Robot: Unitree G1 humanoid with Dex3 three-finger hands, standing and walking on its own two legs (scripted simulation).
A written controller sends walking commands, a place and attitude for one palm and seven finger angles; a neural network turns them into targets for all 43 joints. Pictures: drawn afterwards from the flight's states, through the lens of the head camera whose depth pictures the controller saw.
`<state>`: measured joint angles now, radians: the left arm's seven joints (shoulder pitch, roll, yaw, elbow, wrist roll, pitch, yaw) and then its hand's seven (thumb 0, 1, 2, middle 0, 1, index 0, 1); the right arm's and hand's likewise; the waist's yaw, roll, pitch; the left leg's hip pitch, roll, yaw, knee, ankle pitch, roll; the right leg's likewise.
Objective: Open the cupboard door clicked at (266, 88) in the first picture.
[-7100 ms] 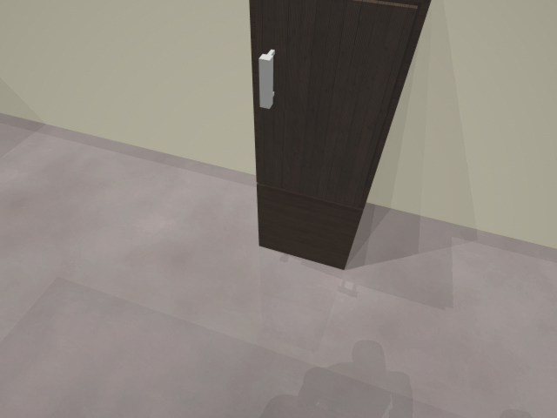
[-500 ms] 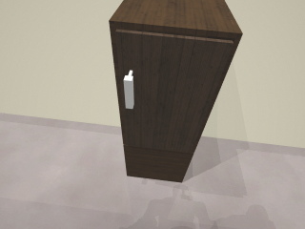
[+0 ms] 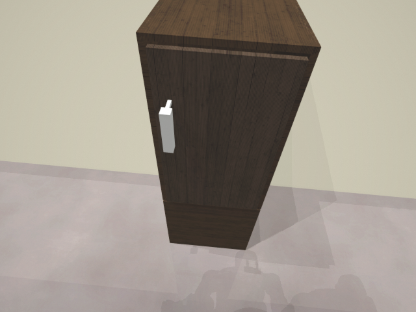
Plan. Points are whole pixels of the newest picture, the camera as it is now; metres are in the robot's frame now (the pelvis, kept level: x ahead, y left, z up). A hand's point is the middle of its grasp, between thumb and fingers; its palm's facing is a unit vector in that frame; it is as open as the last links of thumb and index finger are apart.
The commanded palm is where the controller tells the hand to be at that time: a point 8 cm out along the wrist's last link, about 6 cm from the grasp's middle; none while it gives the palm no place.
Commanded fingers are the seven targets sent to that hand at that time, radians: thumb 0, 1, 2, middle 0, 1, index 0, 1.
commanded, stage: look again from close up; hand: left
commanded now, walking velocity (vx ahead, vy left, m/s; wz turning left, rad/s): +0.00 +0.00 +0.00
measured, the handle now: (169, 126) +0.54 +0.13 +0.05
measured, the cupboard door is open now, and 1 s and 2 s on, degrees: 0 0 0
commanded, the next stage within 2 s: raise the hand with hooked fingers in 0.04 s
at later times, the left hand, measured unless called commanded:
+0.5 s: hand (114, 287) +0.18 +0.19 -0.05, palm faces -0.03 -1.00 -0.05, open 8.3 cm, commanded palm +0.14 +0.25 -0.04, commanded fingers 0.00 0.46 0.71 -0.23 -0.58 -0.23 -0.58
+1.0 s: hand (97, 256) +0.22 +0.22 +0.00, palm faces +0.00 -1.00 -0.05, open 11.2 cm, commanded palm +0.19 +0.27 +0.01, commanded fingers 0.00 -0.13 0.46 -0.27 -0.96 -0.27 -0.96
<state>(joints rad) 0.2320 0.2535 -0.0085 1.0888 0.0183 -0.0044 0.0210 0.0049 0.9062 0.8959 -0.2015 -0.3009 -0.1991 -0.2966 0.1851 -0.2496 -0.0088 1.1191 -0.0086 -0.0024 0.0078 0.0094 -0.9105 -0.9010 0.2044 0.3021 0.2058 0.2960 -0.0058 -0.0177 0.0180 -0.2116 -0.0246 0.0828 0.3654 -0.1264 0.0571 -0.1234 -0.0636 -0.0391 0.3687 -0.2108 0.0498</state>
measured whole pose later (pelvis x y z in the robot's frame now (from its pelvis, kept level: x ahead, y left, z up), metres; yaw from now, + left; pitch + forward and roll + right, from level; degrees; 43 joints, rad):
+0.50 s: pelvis -0.02 -0.03 -0.08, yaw +1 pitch +11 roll -1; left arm 0.34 0.27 0.28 0.27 -0.34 -0.55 -0.49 0.01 0.68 0.80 -0.22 -0.45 -0.21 -0.44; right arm 0.17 -0.24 -0.03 0.57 0.03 -0.28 0.00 0.02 -0.91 -0.90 0.21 0.30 0.21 0.30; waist 0.00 -0.01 -0.13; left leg -0.85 0.04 0.03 1.06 -0.40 0.01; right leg -0.74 -0.02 -0.06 1.08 -0.53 0.00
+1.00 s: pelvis +0.00 -0.04 -0.07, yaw +1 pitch +11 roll -2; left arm 0.31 0.36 0.39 0.15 -0.42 -0.32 -0.51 0.01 0.10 0.55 -0.26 -0.82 -0.26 -0.81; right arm 0.29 -0.25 0.01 0.60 0.04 -0.26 -0.07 0.02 -0.91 -0.90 0.21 0.30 0.21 0.30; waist -0.01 0.03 -0.12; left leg -0.78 0.05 0.00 0.99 -0.40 0.00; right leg -0.65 0.01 -0.08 0.96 -0.50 -0.01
